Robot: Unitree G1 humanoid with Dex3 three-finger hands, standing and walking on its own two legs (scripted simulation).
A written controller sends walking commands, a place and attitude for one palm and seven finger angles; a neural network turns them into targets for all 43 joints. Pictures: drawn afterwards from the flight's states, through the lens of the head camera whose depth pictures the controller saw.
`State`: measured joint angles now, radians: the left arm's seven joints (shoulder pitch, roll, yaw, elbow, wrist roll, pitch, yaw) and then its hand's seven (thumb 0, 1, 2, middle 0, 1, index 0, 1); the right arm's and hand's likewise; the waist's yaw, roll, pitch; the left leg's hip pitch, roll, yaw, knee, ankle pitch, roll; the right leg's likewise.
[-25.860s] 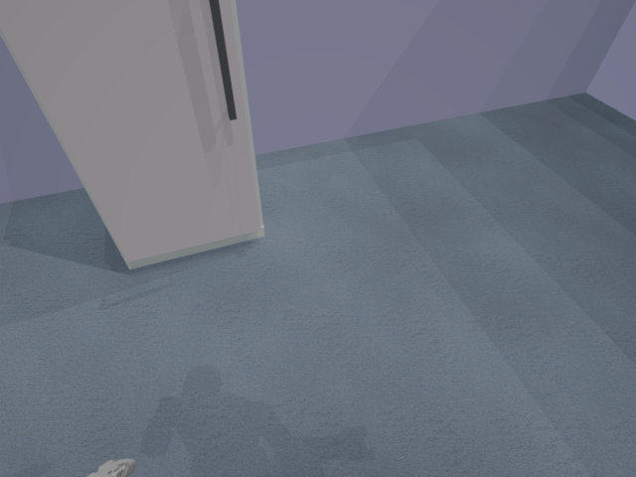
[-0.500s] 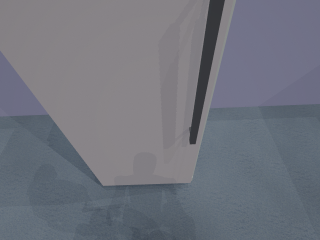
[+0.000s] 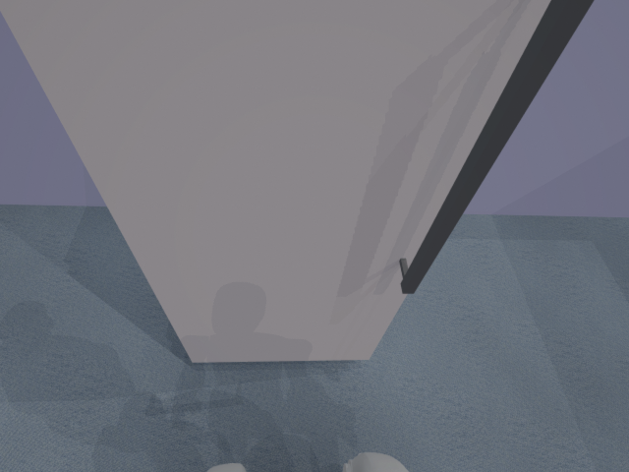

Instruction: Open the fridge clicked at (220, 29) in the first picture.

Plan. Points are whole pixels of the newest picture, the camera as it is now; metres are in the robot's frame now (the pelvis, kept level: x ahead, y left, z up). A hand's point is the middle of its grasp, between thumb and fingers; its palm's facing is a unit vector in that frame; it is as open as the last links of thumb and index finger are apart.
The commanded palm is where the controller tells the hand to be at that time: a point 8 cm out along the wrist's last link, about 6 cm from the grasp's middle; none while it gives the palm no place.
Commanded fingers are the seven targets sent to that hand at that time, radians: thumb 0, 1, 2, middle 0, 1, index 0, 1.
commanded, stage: come to a stop and stand still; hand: right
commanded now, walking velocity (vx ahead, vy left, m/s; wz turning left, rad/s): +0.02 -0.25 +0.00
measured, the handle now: (455, 183) +0.45 -0.16 +0.13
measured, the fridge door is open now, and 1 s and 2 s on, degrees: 0 0 0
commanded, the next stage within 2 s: look again from close up in 1.28 s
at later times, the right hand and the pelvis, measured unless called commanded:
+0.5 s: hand out of the picture -0.04 -0.25 -0.17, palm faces +0.05 +0.99 -0.15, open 7.4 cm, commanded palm none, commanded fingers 0.00 -0.90 -0.90 0.20 0.30 0.20 0.30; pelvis -0.04 -0.07 +0.02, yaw +0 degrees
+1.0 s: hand out of the picture +0.02 -0.18 -0.16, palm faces +0.02 +0.98 -0.21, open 7.1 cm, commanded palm none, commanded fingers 0.00 -0.90 -0.90 0.20 0.30 0.20 0.30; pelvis -0.03 +0.00 +0.01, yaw +0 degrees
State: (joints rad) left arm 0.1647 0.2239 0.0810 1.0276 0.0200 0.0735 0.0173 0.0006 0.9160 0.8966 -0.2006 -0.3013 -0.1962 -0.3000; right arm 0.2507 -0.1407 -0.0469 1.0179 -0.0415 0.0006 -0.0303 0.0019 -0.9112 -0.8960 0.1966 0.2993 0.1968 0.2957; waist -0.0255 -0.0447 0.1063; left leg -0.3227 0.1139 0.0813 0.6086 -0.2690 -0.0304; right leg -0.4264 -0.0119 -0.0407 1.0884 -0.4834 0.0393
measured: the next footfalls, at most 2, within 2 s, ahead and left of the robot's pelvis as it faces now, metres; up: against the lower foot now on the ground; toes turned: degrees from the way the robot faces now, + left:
right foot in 0.26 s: +0.00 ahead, -0.14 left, +0.00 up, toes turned -3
left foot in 0.78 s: -0.02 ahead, +0.10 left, +0.00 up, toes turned +5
